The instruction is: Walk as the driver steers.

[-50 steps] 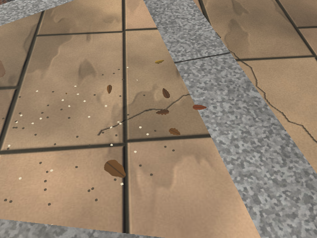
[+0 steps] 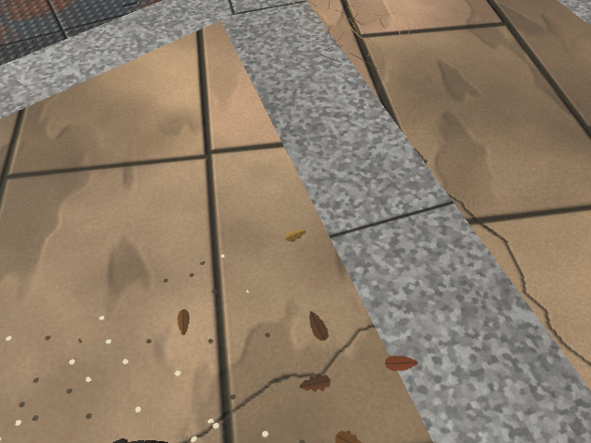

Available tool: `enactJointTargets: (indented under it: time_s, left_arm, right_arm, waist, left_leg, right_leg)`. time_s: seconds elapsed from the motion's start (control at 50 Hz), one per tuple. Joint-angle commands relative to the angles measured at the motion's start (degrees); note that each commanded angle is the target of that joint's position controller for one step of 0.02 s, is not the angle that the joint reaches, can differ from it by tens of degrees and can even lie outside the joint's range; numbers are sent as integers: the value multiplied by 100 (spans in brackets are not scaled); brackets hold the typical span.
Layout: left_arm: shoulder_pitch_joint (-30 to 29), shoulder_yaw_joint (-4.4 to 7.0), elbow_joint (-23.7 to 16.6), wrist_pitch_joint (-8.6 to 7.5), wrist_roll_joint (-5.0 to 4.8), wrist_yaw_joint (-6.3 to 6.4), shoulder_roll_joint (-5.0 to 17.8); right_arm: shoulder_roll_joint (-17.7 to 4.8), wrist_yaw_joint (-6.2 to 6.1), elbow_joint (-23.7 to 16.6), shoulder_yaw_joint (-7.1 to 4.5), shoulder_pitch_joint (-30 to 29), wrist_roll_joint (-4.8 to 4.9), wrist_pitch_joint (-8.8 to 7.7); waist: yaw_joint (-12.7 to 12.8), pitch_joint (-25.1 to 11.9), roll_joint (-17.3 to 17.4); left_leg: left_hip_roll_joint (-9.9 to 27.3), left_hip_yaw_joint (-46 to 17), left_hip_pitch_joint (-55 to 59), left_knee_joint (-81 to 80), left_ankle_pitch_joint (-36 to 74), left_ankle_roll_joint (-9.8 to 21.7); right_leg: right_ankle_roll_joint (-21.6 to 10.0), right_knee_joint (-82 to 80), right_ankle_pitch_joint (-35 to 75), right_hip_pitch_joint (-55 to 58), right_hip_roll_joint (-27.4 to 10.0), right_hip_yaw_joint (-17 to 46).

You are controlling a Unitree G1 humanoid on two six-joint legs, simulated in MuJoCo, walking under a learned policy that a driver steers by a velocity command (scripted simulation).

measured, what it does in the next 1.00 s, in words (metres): walks ahead, turning left: right foot, then left foot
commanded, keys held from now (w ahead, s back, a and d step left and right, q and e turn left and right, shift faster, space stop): w+shift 0.56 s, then w+q+shift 0.44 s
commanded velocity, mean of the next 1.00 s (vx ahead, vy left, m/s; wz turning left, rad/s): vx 1.00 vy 0.00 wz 0.24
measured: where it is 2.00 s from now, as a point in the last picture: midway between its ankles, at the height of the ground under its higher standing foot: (151, 107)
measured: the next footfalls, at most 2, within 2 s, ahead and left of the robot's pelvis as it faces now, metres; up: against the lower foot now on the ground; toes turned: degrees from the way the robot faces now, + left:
right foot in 0.14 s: +0.36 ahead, -0.08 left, +0.00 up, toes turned -4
left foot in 0.60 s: +0.82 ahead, +0.09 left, +0.00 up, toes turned +4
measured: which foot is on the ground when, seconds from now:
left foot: down 0.00-0.16, up 0.18-0.58, down 0.60-1.00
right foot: up 0.00-0.12, down 0.14-0.62, up 0.64-1.00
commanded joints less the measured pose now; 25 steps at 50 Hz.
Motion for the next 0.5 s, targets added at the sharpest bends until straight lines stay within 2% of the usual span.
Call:
enactJointTargets:
  time_s: [0.02,0.04,0.06,0.08,0.1,0.12,0.14,0.16,0.18,0.2,0.22,0.24,0.28,0.32,0.34,0.38,0.42,0.44,0.46,0.48,0.5]
  left_arm:
    - [-817,-61,-478,-69,-66,-8,165]
    - [-836,-40,-475,-77,-70,25,261]
    - [-589,0,-419,-50,-99,52,366]
    - [-401,25,-412,-79,-40,100,490]
    - [228,95,-275,-92,-36,166,674]
    - [1325,213,72,-97,-43,261,891]
    - [2439,349,415,-67,5,362,1144]
    - [3051,499,501,-41,180,444,1649]
    - [2810,544,516,-37,183,316,1626]
    - [2264,505,527,-65,75,236,1220]
    - [1968,420,572,-123,37,208,841]
    - [1791,354,635,-167,84,202,561]
    - [1828,236,816,-246,34,259,304]
    - [1959,233,938,-343,-94,279,425]
    - [2049,240,945,-385,-111,264,521]
    - [2212,240,956,-426,-128,224,608]
    - [2348,217,947,-484,-199,204,599]
    - [2544,225,1001,-513,-241,216,703]
    - [2670,236,1045,-525,-254,234,816]
    - [2702,248,1071,-518,-236,251,939]
    - [2803,236,1112,-493,-217,267,971]
  right_arm:
    - [-745,-78,-269,-50,27,49,-149]
    - [-859,-103,-264,-55,37,8,-128]
    - [-999,-133,-318,-54,-49,-23,-130]
    - [-1207,-190,-256,-94,38,-71,-67]
    - [-1330,-263,-194,-131,26,-166,36]
    - [-1392,-306,-196,-162,-147,-249,126]
    - [-1391,-316,-296,-184,-480,-274,174]
    - [-661,-208,-521,-43,-354,-189,131]
    - [-377,-90,-657,11,159,162,4]
    - [-805,-159,-831,-54,-644,125,-21]
    - [-822,-144,-967,-58,-1146,94,-39]
    - [-683,-114,-995,-27,-1325,19,-11]
    - [-375,25,-1054,45,-1219,-210,174]
    - [-286,131,-1225,87,-1539,-276,289]
    - [-340,158,-1391,103,-1911,-294,306]
    - [-445,181,-1732,143,-2732,-283,287]
    - [-426,238,-1879,212,-3216,-205,232]
    - [-378,265,-1954,248,-3457,-158,212]
    - [-425,262,-1990,248,-3616,-123,206]
    - [-512,244,-2019,235,-3677,-105,209]
    - [-624,216,-2022,206,-3720,-123,206]
  waist:
    - [147,1037,231]
    - [166,879,271]
    - [286,419,449]
    - [440,321,703]
    - [807,10,869]
    - [1291,-526,933]
    - [1826,-1049,847]
    - [1634,-1636,-252]
    - [1034,-2259,-1451]
    - [998,-1364,-516]
    - [883,-655,16]
    - [645,-237,453]
    - [218,97,256]
    - [96,451,103]
    - [142,624,64]
    - [286,894,46]
    - [410,989,152]
    - [516,987,73]
    - [579,991,26]
    - [576,947,-44]
    - [603,848,-42]
  left_leg:
    - [1455,-408,-1108,-965,3953,282]
    - [1471,-320,-569,-763,4835,239]
    - [1490,-264,-103,-283,6416,160]
    - [1677,-226,229,373,7593,130]
    - [1825,-265,402,1336,8150,107]
    - [1830,-245,311,2589,7829,141]
    - [1631,-161,-515,4160,6620,193]
    - [954,-162,-2443,6552,2847,198]
    - [85,-932,-4303,8100,-852,114]
    - [608,-1132,-4919,7941,-198,304]
    - [816,-1046,-4934,7566,229,315]
    - [1017,-1065,-4723,7203,326,305]
    - [1271,-1074,-4277,6714,339,155]
    - [1469,-911,-4602,6361,426,-30]
    - [1546,-761,-4796,6022,701,-102]
    - [1566,-425,-4861,4908,1443,-193]
    - [1394,-83,-4154,3582,2373,-160]
    - [1258,99,-3788,3133,2758,-88]
    - [1169,146,-3651,2820,3029,-22]
    - [1094,142,-3654,2547,3103,51]
    - [945,251,-3700,2338,2985,126]
  right_leg:
    - [-155,-1085,560,1155,393,-465]
    - [-220,-1294,394,1263,592,-561]
    - [-260,-1212,128,1603,898,-639]
    - [-356,-1287,-413,1753,1056,-681]
    - [-469,-1381,-879,2354,1197,-560]
    - [-569,-1528,-1079,3359,1221,-396]
    - [-682,-1593,-1454,4739,914,-143]
    - [-1010,-1368,-3089,6327,-558,1689]
    - [-1633,-2531,-3924,7289,-1553,4921]
    - [-1345,-2956,-3922,6649,-1176,4343]
    - [-1209,-3123,-3330,5709,-1043,3490]
    - [-1040,-3288,-2861,4908,-825,2916]
    - [-796,-3588,-2713,3797,-452,2202]
    - [-765,-3941,-2539,3407,-285,1741]
    - [-765,-4102,-2196,3260,-214,1526]
    - [-739,-4325,-1222,3077,72,980]
    - [-574,-4437,-137,2867,296,517]
    - [-521,-4653,317,2948,208,486]
    - [-488,-4791,694,3289,115,448]
    - [-470,-4809,1088,3805,21,369]
    - [-398,-4590,1990,4407,-9,253]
